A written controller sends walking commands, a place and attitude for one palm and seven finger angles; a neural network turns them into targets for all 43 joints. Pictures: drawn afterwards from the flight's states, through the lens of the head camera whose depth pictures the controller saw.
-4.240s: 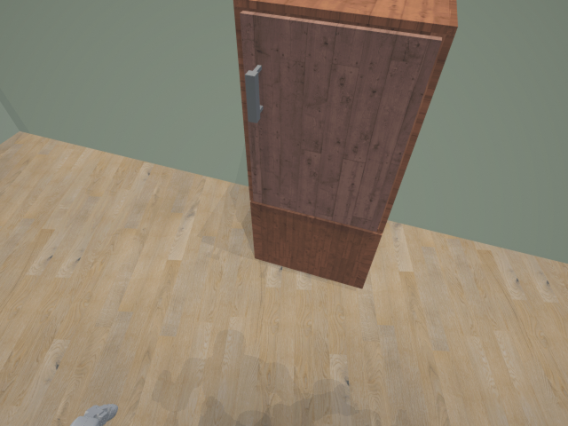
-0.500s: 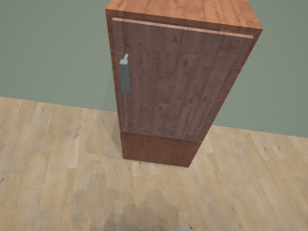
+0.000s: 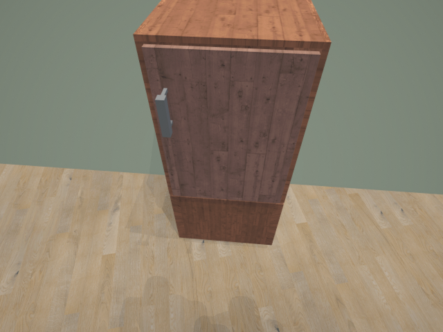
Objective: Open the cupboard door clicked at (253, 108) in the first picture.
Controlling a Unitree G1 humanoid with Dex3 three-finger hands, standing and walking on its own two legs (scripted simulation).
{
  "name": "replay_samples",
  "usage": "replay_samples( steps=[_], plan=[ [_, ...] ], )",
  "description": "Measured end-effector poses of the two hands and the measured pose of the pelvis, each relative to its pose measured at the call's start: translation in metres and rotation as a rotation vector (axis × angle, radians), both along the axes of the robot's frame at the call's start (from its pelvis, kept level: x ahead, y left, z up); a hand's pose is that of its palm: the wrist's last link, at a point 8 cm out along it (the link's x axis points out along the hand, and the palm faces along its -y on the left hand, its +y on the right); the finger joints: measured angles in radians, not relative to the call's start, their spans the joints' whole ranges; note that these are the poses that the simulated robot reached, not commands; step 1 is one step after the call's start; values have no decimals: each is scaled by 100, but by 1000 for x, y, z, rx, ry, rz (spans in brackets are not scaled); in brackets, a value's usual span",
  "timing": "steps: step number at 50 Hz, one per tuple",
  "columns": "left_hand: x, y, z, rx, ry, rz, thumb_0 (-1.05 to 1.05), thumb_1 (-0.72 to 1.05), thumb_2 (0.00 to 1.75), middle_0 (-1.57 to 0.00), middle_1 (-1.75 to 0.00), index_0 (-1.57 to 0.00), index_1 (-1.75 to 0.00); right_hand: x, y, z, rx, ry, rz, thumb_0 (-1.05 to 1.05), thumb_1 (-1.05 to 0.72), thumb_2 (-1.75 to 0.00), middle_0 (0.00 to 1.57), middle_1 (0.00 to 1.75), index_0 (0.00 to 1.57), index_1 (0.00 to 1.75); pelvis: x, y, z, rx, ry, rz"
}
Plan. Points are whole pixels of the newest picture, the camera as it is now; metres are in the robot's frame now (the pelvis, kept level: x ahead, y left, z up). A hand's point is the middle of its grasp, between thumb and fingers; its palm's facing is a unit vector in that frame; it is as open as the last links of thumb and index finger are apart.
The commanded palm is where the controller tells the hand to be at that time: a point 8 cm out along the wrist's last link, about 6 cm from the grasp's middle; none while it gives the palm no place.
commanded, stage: come to a stop and stand still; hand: left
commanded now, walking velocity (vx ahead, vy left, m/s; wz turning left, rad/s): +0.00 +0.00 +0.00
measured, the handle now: (166, 112) +0.66 +0.19 +0.04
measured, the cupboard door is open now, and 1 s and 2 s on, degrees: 0 0 0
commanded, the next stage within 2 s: look again from close up in 0.22 s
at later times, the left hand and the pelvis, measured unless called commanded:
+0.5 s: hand out of the picture +0.00 +0.17 -0.18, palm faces +0.02 -0.98 -0.18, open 7.4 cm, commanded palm none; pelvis +0.01 +0.02 -0.01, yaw +1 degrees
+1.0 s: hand out of the picture +0.03 +0.21 -0.18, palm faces +0.00 -0.98 -0.19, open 7.4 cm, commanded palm none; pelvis +0.02 +0.03 -0.01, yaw -1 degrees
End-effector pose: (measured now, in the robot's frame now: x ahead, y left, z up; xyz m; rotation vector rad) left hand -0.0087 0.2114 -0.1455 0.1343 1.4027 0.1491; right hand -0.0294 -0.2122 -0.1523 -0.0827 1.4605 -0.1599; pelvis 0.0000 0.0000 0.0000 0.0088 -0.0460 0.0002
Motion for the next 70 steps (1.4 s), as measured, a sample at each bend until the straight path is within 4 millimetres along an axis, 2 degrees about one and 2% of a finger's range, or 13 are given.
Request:
replay_samples(
  steps=[8,12,16,20,25,32,39,51,59,62,66,70],
  plan=[
    [-24,-18,-5,-36,57,22,1,91,90,-20,-30,-20,-30,-38,1,3,3,97,-21,0,-91,-90,20,29,20,30,-5,-6,-2,-8,14,4],
    [-27,-22,-7,-47,72,30,1,91,90,-20,-30,-20,-30,-43,5,4,4,113,-26,0,-91,-90,20,29,20,30,-3,-6,-2,-9,20,4],
    [-25,-22,-7,-51,73,34,1,91,90,-20,-30,-20,-30,-38,11,4,12,106,-24,0,-91,-90,20,29,20,30,0,-4,-2,-8,25,4],
    [-19,-15,-7,-36,44,2,1,91,90,-20,-30,-20,-30,-17,17,-4,26,51,-5,1,-91,-90,20,29,20,30,0,4,-6,-35,37,3],
    [3,9,-9,-5,-3,-7,1,91,90,-21,-30,-21,-30,17,28,-8,22,-58,21,1,-91,-90,20,29,20,30,8,16,-10,-28,35,11],
    [34,42,-3,45,-91,-3,1,91,90,-20,-30,-20,-30,41,27,-7,-12,-100,49,3,-94,-90,20,29,20,30,17,29,-10,-12,31,5],
    [46,52,-2,44,-97,-28,1,91,90,-20,-30,-20,-29,59,21,2,-43,-139,56,2,-93,-90,20,29,20,30,19,34,-8,-7,36,-4],
    [35,45,-8,7,-45,-32,1,91,90,-20,-30,-20,-30,75,17,6,-56,-153,67,1,-91,-90,20,29,20,30,24,34,-8,-4,35,-11],
    [25,31,-7,6,14,-12,1,91,90,-20,-30,-20,-30,74,10,-4,-21,-104,46,1,-91,-90,20,29,20,30,43,21,-12,4,49,-13],
    [22,25,-8,8,27,17,1,91,90,-20,-30,-20,-30,80,7,-8,-14,-79,55,1,-91,-90,20,29,20,30,54,17,-14,-8,57,0],
    [11,20,-8,-1,63,67,1,91,90,-20,-30,-20,-30,108,5,-2,-30,-72,92,1,-91,-90,20,29,20,30,70,18,-12,-10,57,9],
    [0,19,-11,-32,154,86,1,91,90,-20,-30,-20,-30,160,8,7,-63,-154,115,2,-92,-90,20,29,20,30,87,27,-13,-10,49,3]
  ],
)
